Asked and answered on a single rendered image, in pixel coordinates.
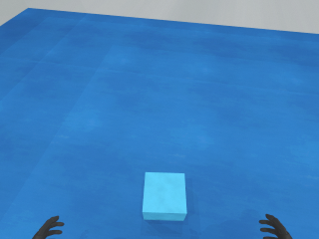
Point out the robot left hand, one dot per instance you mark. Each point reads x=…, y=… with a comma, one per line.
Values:
x=45, y=231

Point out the robot right hand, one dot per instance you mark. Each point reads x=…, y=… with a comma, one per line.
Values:
x=279, y=230

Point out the carton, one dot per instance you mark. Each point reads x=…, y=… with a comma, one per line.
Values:
x=164, y=196

